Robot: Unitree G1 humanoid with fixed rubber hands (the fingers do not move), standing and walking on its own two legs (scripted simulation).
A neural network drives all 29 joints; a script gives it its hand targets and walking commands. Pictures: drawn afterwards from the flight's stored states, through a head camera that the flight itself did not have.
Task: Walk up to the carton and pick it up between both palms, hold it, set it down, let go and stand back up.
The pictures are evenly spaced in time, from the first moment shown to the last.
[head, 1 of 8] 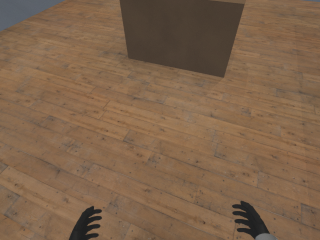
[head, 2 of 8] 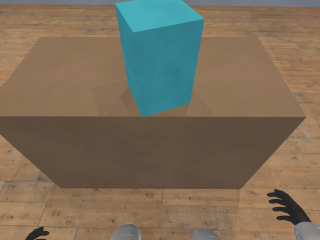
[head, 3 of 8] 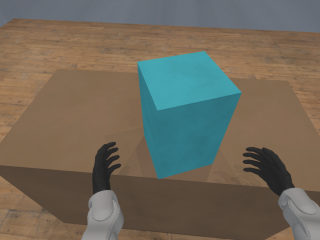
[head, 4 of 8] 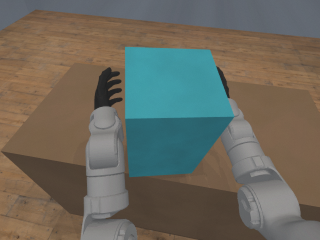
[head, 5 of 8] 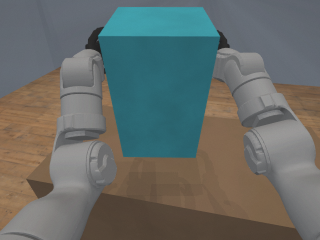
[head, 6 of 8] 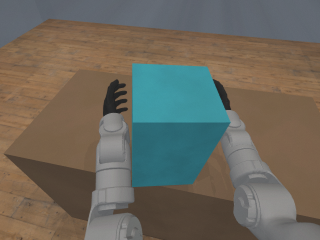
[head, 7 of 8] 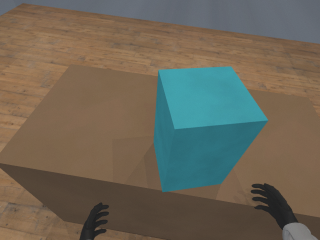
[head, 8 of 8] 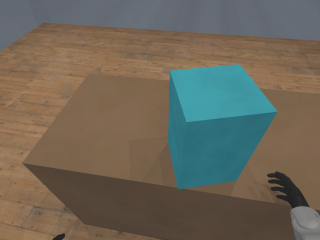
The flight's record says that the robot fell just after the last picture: no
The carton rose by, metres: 0.24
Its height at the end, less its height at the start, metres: +0.00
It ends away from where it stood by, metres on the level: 0.03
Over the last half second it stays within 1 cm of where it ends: yes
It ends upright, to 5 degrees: yes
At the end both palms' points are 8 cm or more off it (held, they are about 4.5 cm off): yes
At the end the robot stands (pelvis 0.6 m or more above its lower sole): yes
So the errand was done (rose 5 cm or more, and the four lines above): yes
